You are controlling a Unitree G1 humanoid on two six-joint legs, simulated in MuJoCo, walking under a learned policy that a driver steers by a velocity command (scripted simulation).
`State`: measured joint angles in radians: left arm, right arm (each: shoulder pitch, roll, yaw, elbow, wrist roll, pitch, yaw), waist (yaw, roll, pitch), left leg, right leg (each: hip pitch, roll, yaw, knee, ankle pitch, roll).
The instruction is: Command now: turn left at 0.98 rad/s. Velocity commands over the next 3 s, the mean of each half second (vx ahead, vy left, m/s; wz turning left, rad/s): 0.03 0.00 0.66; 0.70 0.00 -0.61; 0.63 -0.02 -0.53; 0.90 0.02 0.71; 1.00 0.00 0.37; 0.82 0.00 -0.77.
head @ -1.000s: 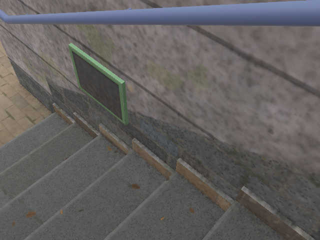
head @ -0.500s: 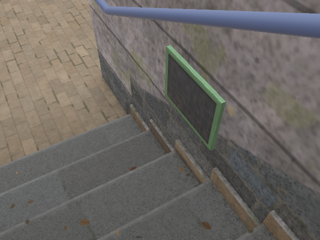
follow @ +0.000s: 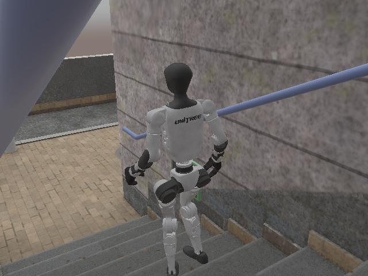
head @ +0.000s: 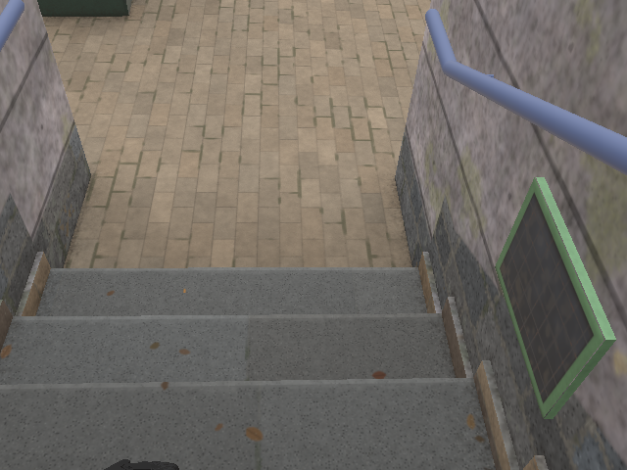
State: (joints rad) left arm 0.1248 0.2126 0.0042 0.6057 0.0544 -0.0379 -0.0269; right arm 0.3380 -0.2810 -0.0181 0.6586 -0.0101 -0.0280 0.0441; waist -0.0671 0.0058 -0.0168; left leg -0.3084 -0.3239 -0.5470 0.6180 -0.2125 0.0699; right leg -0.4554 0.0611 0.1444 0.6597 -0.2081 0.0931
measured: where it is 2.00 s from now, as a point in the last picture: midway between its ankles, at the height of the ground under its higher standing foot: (345, 379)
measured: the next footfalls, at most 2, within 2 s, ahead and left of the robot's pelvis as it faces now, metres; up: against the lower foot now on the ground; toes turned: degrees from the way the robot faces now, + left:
right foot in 0.04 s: +0.09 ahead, -0.15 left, +0.00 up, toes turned +8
left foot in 0.50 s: +0.06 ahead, +0.11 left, +0.00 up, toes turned +23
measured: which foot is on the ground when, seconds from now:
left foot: down 0.00-0.04, up 0.06-0.48, down 0.50-1.00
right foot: up 0.00-0.02, down 0.04-0.50, up 0.52-0.98, down 1.00-1.00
